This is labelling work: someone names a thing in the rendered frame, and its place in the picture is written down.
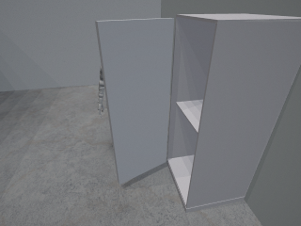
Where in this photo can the right robot forearm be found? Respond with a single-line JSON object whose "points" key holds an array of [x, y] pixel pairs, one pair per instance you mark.
{"points": [[100, 93]]}

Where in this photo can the fridge door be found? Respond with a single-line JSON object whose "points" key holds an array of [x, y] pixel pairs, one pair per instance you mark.
{"points": [[136, 60]]}

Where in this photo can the robot right upper arm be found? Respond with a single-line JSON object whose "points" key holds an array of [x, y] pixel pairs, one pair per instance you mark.
{"points": [[101, 77]]}

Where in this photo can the right robot hand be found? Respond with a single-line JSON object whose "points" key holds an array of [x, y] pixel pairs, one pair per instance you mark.
{"points": [[100, 106]]}

